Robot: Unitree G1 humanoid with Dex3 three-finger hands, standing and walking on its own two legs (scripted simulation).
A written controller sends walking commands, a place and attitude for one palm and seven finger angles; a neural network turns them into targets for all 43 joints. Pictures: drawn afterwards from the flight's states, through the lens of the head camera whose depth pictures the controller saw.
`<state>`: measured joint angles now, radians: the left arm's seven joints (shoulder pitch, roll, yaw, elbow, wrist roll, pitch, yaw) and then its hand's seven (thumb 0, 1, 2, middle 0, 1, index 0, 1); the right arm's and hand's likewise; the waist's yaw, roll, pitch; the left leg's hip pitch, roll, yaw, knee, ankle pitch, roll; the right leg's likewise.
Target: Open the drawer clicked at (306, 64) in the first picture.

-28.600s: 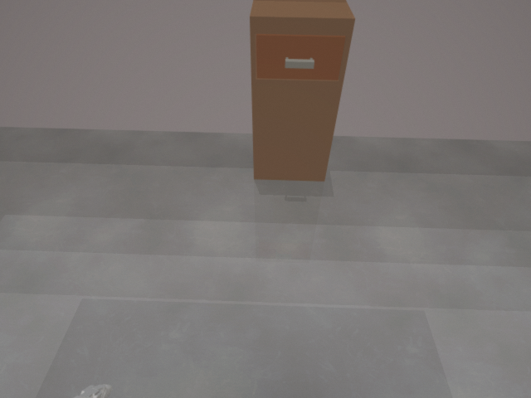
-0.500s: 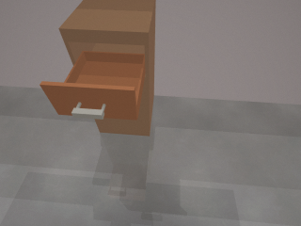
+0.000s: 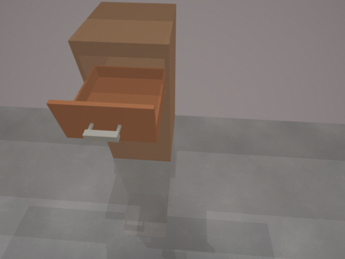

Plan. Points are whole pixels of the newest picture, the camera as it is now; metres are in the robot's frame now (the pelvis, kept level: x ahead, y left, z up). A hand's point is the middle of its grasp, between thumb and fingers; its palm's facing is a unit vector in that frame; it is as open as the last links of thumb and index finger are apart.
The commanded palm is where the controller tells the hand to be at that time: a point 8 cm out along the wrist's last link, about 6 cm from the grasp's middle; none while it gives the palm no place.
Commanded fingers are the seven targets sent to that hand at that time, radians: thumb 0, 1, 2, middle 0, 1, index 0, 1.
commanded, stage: look to check the result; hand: left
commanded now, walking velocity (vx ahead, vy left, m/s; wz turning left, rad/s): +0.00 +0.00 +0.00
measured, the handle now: (103, 131) +0.52 +0.27 -0.08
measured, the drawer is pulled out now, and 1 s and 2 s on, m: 0.30 0.30 0.30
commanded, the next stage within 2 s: stand and wait in 0.62 s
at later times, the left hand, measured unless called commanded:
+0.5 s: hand out of the picture +0.01 +0.17 -0.18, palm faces +0.04 -0.98 -0.20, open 7.4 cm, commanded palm none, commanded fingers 0.00 0.90 0.90 -0.20 -0.30 -0.20 -0.30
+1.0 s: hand out of the picture +0.02 +0.17 -0.17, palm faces +0.04 -0.98 -0.21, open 7.4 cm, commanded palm none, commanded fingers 0.00 0.90 0.90 -0.20 -0.30 -0.20 -0.30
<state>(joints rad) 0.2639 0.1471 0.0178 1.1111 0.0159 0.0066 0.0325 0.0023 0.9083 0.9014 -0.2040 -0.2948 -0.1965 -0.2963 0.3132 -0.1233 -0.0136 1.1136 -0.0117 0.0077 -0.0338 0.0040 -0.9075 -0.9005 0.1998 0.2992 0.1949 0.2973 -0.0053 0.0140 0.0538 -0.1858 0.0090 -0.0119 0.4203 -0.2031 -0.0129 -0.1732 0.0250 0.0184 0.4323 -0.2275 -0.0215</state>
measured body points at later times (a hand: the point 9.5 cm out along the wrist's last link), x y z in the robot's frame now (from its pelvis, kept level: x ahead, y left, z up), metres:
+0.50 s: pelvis +0.01 +0.00 +0.00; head +0.02 +0.00 +0.45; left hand +0.01 +0.22 -0.16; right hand +0.00 -0.21 -0.16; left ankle +0.02 +0.13 -0.74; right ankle +0.01 -0.11 -0.74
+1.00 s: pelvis +0.01 +0.00 +0.00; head +0.03 +0.00 +0.45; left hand +0.02 +0.23 -0.16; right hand +0.00 -0.22 -0.16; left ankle +0.02 +0.13 -0.74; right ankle +0.01 -0.11 -0.74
